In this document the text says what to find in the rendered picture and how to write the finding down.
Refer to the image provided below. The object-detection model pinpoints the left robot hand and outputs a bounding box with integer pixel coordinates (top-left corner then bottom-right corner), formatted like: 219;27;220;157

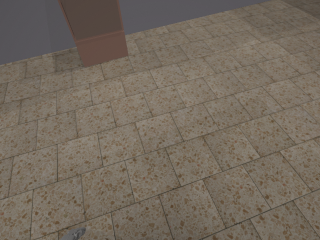
61;227;86;240

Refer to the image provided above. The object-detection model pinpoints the cupboard door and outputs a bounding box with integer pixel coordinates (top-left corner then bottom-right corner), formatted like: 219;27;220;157
60;0;122;40

